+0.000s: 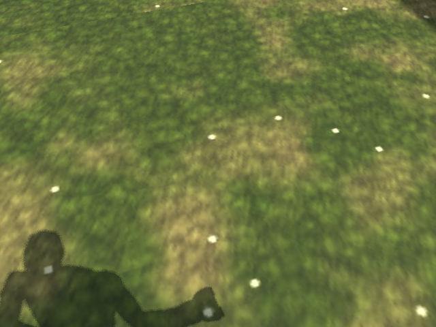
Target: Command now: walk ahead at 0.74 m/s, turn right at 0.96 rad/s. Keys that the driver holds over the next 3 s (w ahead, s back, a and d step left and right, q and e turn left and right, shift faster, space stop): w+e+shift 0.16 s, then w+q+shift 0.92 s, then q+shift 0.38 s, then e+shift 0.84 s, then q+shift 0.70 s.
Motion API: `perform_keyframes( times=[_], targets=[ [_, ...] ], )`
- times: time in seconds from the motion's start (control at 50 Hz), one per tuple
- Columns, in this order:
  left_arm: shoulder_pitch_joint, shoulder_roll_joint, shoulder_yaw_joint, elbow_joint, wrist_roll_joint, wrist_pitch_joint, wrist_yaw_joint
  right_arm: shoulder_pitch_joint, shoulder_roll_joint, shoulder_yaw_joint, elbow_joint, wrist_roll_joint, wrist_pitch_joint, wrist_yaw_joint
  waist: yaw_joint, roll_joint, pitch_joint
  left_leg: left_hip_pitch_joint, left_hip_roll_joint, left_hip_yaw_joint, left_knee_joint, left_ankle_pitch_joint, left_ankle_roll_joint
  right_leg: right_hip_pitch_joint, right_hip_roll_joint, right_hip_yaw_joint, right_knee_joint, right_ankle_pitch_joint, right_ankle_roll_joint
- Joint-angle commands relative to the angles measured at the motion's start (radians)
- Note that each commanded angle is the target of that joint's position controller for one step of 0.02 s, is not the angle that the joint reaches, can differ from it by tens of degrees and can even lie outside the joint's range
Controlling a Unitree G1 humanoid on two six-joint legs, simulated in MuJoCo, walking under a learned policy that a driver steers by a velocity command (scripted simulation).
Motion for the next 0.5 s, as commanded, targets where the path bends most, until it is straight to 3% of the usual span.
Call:
perform_keyframes(
  times=[0.02,0.06,0.08,0.16,0.2,0.28,0.32,0.34,0.36,0.38,0.4,0.42,0.44,0.46,0.48,0.5],
  targets=[
    [-0.065,0.014,-0.011,-0.114,0.015,0.004,-0.036,0.116,-0.137,-0.051,-0.002,0.005,-0.015,0.002,-0.060,0.098,0.003,0.261,0.286,-0.341,-0.404,-0.394,0.126,-0.373,-0.183,0.013,0.057,0.114,0.031],
    [-0.100,0.002,-0.019,-0.152,0.003,0.015,-0.050,0.167,-0.110,-0.050,0.028,0.013,-0.033,0.013,-0.061,0.099,-0.036,0.279,0.270,-0.220,-0.419,-0.264,0.117,-0.398,-0.203,0.002,0.097,0.198,0.035],
    [-0.107,0.003,-0.022,-0.171,-0.002,0.019,-0.054,0.170,-0.117,-0.053,0.028,0.013,-0.042,0.019,-0.051,0.102,-0.046,0.280,0.289,-0.192,-0.430,-0.236,0.127,-0.418,-0.214,0.009,0.104,0.236,0.041],
    [-0.180,0.030,-0.025,-0.224,-0.008,0.033,-0.053,0.185,-0.152,-0.065,0.042,0.004,-0.064,0.034,-0.039,0.072,0.010,0.249,0.315,-0.035,-0.483,-0.172,0.121,-0.487,-0.241,0.022,0.088,0.369,0.070],
    [-0.232,0.017,-0.035,-0.244,-0.004,0.026,-0.051,0.247,-0.135,-0.057,0.071,-0.006,-0.076,0.041,-0.061,0.065,0.058,0.221,0.290,0.015,-0.514,-0.150,0.123,-0.465,-0.213,0.055,-0.035,0.420,0.062],
    [-0.360,0.016,-0.052,-0.278,0.002,0.003,-0.068,0.313,-0.172,-0.060,0.110,0.007,-0.067,0.043,-0.092,0.068,0.111,0.240,0.286,0.108,-0.587,-0.009,0.139,-0.300,-0.201,-0.081,-0.375,0.377,0.037],
    [-0.381,0.001,-0.063,-0.279,0.006,-0.009,-0.064,0.347,-0.193,-0.061,0.135,0.015,-0.053,0.044,-0.098,0.103,0.104,0.297,0.289,0.106,-0.539,0.216,0.148,-0.193,-0.197,-0.146,-0.485,0.288,0.022],
    [-0.355,0.009,-0.060,-0.271,0.007,-0.017,-0.056,0.360,-0.214,-0.065,0.147,0.013,-0.048,0.044,-0.083,0.119,0.078,0.336,0.294,0.112,-0.455,0.444,0.149,-0.120,-0.159,-0.161,-0.532,0.205,0.014],
    [-0.257,0.034,-0.047,-0.245,0.008,-0.028,-0.043,0.372,-0.239,-0.069,0.161,0.010,-0.045,0.045,-0.030,0.131,0.007,0.352,0.296,0.121,-0.287,0.732,0.150,0.029,-0.104,-0.174,-0.566,0.139,0.005],
    [-0.020,0.062,-0.027,-0.169,0.008,-0.042,-0.026,0.349,-0.243,-0.069,0.163,0.017,-0.043,0.045,0.091,0.117,-0.112,0.266,0.256,0.152,-0.021,0.819,0.137,0.321,-0.075,-0.167,-0.629,0.194,-0.005],
    [0.195,0.153,0.005,-0.117,0.031,-0.052,0.001,0.330,-0.198,-0.056,0.129,0.022,-0.053,0.051,0.186,0.042,-0.277,0.017,0.188,0.158,0.328,0.490,0.127,0.662,-0.261,0.031,-0.630,0.027,-0.018],
    [0.254,0.291,0.036,-0.118,0.038,-0.059,0.024,0.349,-0.019,-0.022,0.046,0.044,-0.065,0.068,0.139,-0.294,-0.446,-0.346,0.033,0.076,0.691,-0.307,0.105,0.902,-0.582,0.534,-0.779,-0.363,-0.050],
    [0.248,0.239,0.028,-0.120,0.032,-0.061,0.032,0.254,-0.113,-0.050,0.048,0.050,-0.059,0.054,0.164,-0.115,-0.415,-0.390,0.043,-0.048,0.820,-0.219,0.134,0.755,-0.595,0.625,-0.891,-0.363,-0.018],
    [0.178,0.170,0.008,-0.093,0.028,-0.066,0.032,0.205,-0.115,-0.060,0.037,0.051,-0.056,0.055,0.104,-0.056,-0.232,-0.430,0.086,-0.045,0.812,-0.099,0.139,0.611,-0.549,0.451,-0.871,-0.188,0.002],
    [0.102,0.101,-0.006,-0.088,0.020,-0.069,0.026,0.222,-0.087,-0.052,0.053,0.050,-0.052,0.062,0.047,-0.043,-0.134,-0.401,0.125,-0.020,0.753,-0.031,0.125,0.482,-0.498,0.313,-0.885,-0.019,0.015],
    [0.044,0.061,-0.015,-0.090,0.009,-0.071,0.027,0.248,-0.069,-0.053,0.075,0.038,-0.038,0.071,0.003,-0.082,-0.093,-0.362,0.144,-0.009,0.720,-0.008,0.108,0.402,-0.451,0.199,-0.909,0.065,0.032]
  ],
)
